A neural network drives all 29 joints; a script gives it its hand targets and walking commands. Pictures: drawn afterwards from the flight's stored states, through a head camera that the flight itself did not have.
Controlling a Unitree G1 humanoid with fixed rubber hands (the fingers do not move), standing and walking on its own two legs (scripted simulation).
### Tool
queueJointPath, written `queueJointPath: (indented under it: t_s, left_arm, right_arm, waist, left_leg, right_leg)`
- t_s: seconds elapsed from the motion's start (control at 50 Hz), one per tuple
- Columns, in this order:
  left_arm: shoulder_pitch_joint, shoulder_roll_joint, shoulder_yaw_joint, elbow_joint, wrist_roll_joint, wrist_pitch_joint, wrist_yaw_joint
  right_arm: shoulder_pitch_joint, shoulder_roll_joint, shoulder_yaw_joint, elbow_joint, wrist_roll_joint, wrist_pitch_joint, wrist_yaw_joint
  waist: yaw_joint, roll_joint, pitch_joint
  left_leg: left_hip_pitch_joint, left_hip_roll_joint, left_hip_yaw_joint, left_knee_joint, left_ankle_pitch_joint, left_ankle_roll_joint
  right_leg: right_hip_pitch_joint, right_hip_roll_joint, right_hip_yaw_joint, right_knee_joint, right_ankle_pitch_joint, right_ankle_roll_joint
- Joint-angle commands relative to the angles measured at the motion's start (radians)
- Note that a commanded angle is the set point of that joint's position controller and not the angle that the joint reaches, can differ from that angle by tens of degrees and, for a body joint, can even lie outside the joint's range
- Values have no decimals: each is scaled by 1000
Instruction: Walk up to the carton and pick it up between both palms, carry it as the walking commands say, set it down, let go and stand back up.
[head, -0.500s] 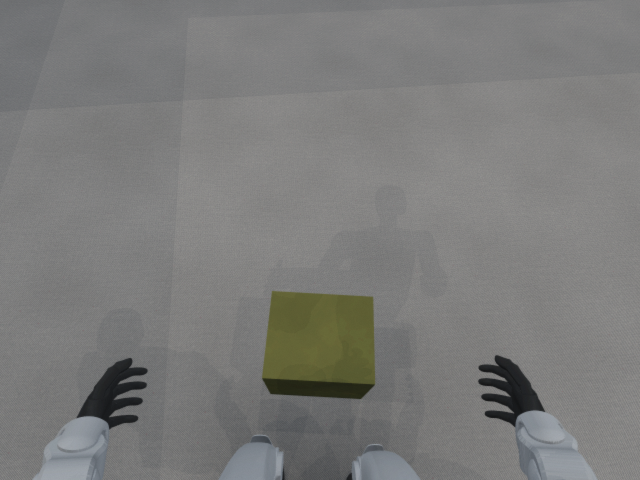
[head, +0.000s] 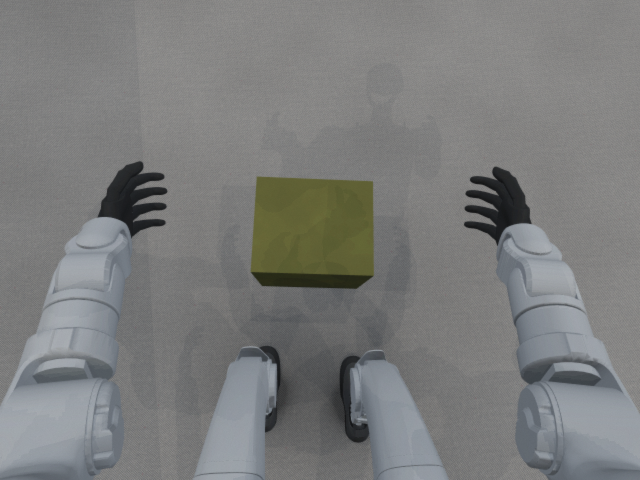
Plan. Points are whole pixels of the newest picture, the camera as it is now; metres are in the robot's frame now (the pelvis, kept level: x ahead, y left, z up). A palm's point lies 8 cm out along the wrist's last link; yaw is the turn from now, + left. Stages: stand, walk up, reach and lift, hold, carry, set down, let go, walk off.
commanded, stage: reach and lift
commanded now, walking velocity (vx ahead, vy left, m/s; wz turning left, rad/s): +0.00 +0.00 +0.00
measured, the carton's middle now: (312, 238) +0.51 +0.00 -0.55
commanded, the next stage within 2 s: none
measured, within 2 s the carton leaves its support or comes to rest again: neither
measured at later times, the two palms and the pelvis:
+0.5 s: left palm (165, 153) +0.54 +0.22 -0.14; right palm (471, 174) +0.51 -0.23 -0.14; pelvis +0.03 +0.01 -0.02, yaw -1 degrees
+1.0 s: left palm (189, 192) +0.52 +0.22 -0.27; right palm (442, 207) +0.50 -0.23 -0.27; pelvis -0.01 -0.01 -0.15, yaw -1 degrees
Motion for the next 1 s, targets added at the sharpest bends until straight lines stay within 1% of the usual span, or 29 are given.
queueJointPath:
  t_s: [0.0,0.02,0.04,0.06,0.08,0.1,0.12,0.14,0.2,0.22,0.26,0.32,0.34,0.4,0.44,0.46,0.56,0.58,0.6,0.62,0.68,0.7,0.74,0.8,0.84,0.86,0.88,0.96,0.98]
  left_arm:
    - [-370,188,32,-78,-6,-41,15]
    - [-457,200,42,-89,-9,-50,19]
    - [-437,200,56,-55,-5,-54,20]
    - [-481,221,65,-49,-3,-61,24]
    - [-486,224,69,-24,-2,-67,24]
    - [-533,213,72,-23,-3,-76,22]
    - [-543,230,85,3,1,-79,20]
    - [-566,212,69,-26,-15,-88,20]
    - [-596,211,91,55,-5,-109,19]
    - [-644,211,89,31,-9,-123,14]
    - [-626,176,84,40,-21,-138,12]
    - [-556,187,136,29,10,-155,16]
    - [-582,159,107,-33,10,-157,16]
    - [-502,125,136,-83,41,-155,17]
    - [-461,128,150,-156,43,-166,7]
    - [-433,102,151,-176,47,-175,5]
    - [-425,73,164,-102,54,-189,-16]
    - [-402,64,167,-73,46,-201,-21]
    - [-457,89,168,-125,51,-212,-25]
    - [-448,105,171,-71,45,-215,-27]
    - [-516,182,174,-76,29,-214,-34]
    - [-516,201,176,-94,35,-210,-31]
    - [-486,201,178,-8,36,-196,-30]
    - [-549,211,152,-27,6,-185,-35]
    - [-582,236,156,47,2,-179,-29]
    - [-627,257,164,-45,2,-178,-21]
    - [-639,248,137,4,-12,-174,-22]
    - [-704,307,114,-5,-38,-157,-4]
    - [-729,281,90,36,-57,-142,4]
  right_arm:
    - [-334,-181,-50,-73,12,-51,2]
    - [-385,-177,-50,-84,24,-58,1]
    - [-418,-200,-54,-98,26,-64,-1]
    - [-445,-221,-77,-91,8,-70,-4]
    - [-462,-204,-54,-76,20,-71,2]
    - [-483,-206,-66,-40,19,-77,0]
    - [-503,-196,-68,-48,30,-79,-3]
    - [-514,-215,-70,-64,31,-84,-1]
    - [-556,-182,-47,-4,40,-107,4]
    - [-621,-222,-64,-49,31,-114,0]
    - [-599,-215,-79,-62,24,-138,3]
    - [-506,-203,-88,-17,16,-151,9]
    - [-487,-198,-97,-26,17,-159,18]
    - [-419,-234,-148,-66,-6,-185,29]
    - [-406,-183,-139,-159,5,-196,37]
    - [-352,-162,-134,-148,27,-206,46]
    - [-347,-125,-130,-90,4,-222,53]
    - [-389,-111,-99,-97,19,-228,56]
    - [-375,-102,-106,-93,12,-228,58]
    - [-435,-116,-85,-151,28,-227,45]
    - [-465,-128,-87,-122,0,-206,17]
    - [-474,-162,-110,-137,4,-195,7]
    - [-432,-108,-85,-59,20,-180,12]
    - [-531,-130,-86,-132,15,-165,-3]
    - [-538,-132,-97,-60,4,-155,-18]
    - [-555,-138,-99,-102,10,-151,-17]
    - [-610,-169,-105,-146,20,-155,-27]
    - [-670,-177,-61,-152,45,-125,-43]
    - [-652,-194,-70,-68,37,-115,-47]
  waist:
    - [-3,72,-846]
    - [-23,56,-875]
    - [0,58,-924]
    - [-27,34,-918]
    - [4,42,-923]
    - [-14,55,-921]
    - [8,57,-967]
    - [-20,55,-1051]
    - [9,30,-979]
    - [-4,34,-1049]
    - [-34,12,-1173]
    - [2,20,-1246]
    - [-37,38,-1340]
    - [-44,107,-1348]
    - [-33,53,-1412]
    - [-16,111,-1373]
    - [-25,69,-1181]
    - [0,57,-1165]
    - [-17,62,-1189]
    - [13,43,-1234]
    - [-1,-19,-1214]
    - [1,16,-1271]
    - [6,-26,-1231]
    - [-7,-7,-1348]
    - [-7,-14,-1255]
    - [4,-18,-1291]
    - [-9,7,-1291]
    - [25,5,-1338]
    - [-12,2,-1285]
  left_leg:
    - [537,-1,23,-110,0,-29]
    - [501,3,31,-99,6,-21]
    - [530,-3,39,-101,7,-29]
    - [483,-3,42,-95,-17,-26]
    - [488,-6,38,-99,-11,-25]
    - [459,-5,36,-82,11,-25]
    - [503,-10,34,-80,33,-19]
    - [524,-10,35,-66,75,-15]
    - [443,-14,43,-47,125,-9]
    - [436,-16,30,-32,147,-11]
    - [502,-21,13,3,301,-2]
    - [557,-31,0,20,449,-7]
    - [635,-26,-19,29,553,-2]
    - [790,-16,-65,58,762,-10]
    - [820,-13,-83,67,851,3]
    - [846,-4,-86,92,941,3]
    - [543,7,-88,110,794,-3]
    - [458,5,-79,142,755,-2]
    - [399,6,-70,160,716,-5]
    - [318,0,-47,177,666,-6]
    - [6,-24,2,220,437,-6]
    - [-26,-31,30,225,376,-15]
    - [-36,-29,28,273,353,-4]
    - [-125,-38,47,332,300,-22]
    - [-225,-38,61,362,198,-17]
    - [-218,-33,67,375,184,-18]
    - [-224,-30,71,412,161,-13]
    - [-218,-32,94,468,59,-11]
    - [-259,-26,77,486,43,-15]
  right_leg:
    - [118,10,-63,-143,-21,32]
    - [101,12,-57,-147,-18,35]
    - [141,12,-55,-161,-40,32]
    - [123,18,-60,-157,-52,39]
    - [113,16,-70,-142,-41,42]
    - [68,17,-55,-141,-33,37]
    - [73,20,-59,-134,-23,43]
    - [95,27,-63,-128,5,42]
    - [39,24,-60,-108,42,49]
    - [31,29,-51,-101,65,45]
    - [43,38,-57,-71,191,51]
    - [21,45,-51,-68,293,51]
    - [15,49,-66,-53,366,51]
    - [-168,52,-63,-76,390,31]
    - [-152,58,-65,-63,459,38]
    - [-228,55,-42,-76,492,28]
    - [-314,36,-38,-25,455,40]
    - [-317,33,-17,2,443,32]
    - [-318,32,-13,19,455,33]
    - [-243,27,-2,49,476,39]
    - [-93,16,13,133,475,55]
    - [-20,23,20,156,465,49]
    - [-108,31,5,202,429,57]
    - [-52,32,3,283,423,57]
    - [-134,27,-13,310,305,62]
    - [-124,31,-14,327,291,64]
    - [-155,31,-7,347,263,58]
    - [-190,35,-40,422,136,65]
    - [-235,32,-54,448,121,63]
